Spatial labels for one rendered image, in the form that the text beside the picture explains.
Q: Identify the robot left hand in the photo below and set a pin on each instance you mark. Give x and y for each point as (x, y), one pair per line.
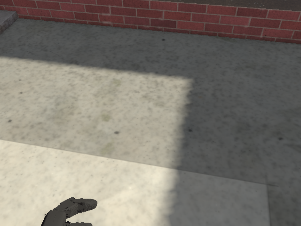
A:
(67, 209)

